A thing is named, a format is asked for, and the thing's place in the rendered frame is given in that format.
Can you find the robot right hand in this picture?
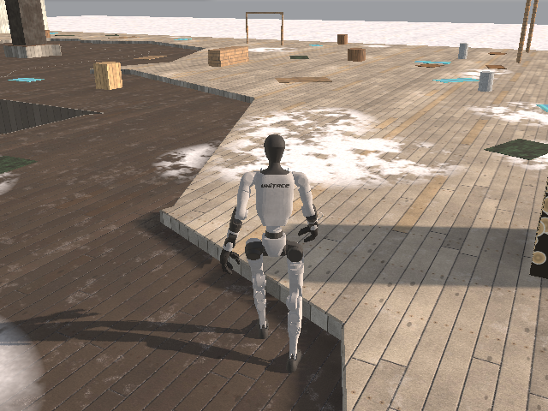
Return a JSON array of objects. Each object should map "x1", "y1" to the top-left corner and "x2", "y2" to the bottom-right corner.
[{"x1": 298, "y1": 226, "x2": 318, "y2": 242}]

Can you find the right robot forearm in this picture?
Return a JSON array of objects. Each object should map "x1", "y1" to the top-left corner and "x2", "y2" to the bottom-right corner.
[{"x1": 306, "y1": 204, "x2": 319, "y2": 230}]

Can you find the right robot shin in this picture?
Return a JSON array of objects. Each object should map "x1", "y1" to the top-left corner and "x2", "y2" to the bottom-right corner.
[{"x1": 288, "y1": 296, "x2": 302, "y2": 360}]

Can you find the left robot upper arm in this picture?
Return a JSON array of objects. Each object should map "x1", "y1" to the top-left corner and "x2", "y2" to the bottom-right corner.
[{"x1": 235, "y1": 171, "x2": 257, "y2": 220}]

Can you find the left robot forearm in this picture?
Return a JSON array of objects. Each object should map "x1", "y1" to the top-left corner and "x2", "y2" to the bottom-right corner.
[{"x1": 223, "y1": 207, "x2": 242, "y2": 252}]

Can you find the right robot foot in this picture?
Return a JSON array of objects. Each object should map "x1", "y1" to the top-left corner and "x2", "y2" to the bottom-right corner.
[{"x1": 286, "y1": 349, "x2": 302, "y2": 372}]

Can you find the right robot upper arm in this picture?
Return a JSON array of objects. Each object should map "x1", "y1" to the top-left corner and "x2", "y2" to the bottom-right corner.
[{"x1": 292, "y1": 171, "x2": 315, "y2": 217}]

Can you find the robot left hand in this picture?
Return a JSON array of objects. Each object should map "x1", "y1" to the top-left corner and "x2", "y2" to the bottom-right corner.
[{"x1": 220, "y1": 249, "x2": 240, "y2": 275}]

